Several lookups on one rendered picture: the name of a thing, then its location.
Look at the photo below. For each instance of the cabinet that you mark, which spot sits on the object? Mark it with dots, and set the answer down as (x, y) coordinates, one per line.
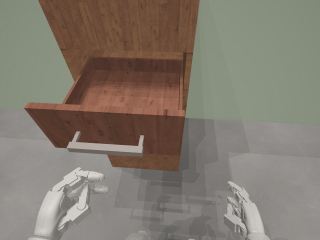
(151, 29)

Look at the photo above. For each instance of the robot left hand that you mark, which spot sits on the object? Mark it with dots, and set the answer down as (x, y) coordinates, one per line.
(51, 220)

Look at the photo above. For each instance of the robot right hand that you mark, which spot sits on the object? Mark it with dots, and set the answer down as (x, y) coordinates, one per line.
(246, 219)

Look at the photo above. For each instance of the handle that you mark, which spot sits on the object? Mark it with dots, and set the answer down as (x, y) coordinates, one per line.
(105, 149)

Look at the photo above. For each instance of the drawer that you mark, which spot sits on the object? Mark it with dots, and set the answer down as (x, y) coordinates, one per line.
(114, 100)

